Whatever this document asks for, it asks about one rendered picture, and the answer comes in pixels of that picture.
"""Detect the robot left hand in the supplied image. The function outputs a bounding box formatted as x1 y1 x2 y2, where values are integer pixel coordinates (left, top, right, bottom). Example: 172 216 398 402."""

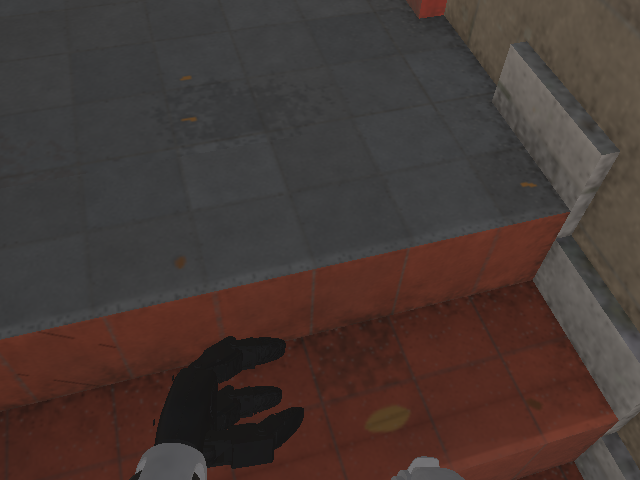
153 336 304 469

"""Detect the robot left forearm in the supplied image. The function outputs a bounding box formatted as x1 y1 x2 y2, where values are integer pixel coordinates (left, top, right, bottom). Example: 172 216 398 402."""
129 443 207 480

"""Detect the right robot shin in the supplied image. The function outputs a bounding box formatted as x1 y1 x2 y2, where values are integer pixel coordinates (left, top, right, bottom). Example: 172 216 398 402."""
407 456 440 474

